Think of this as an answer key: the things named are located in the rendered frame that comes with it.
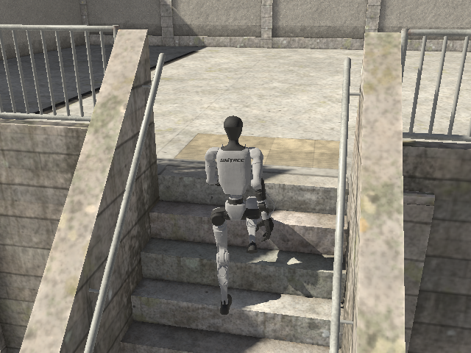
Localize stairs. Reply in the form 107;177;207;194
120;175;349;353

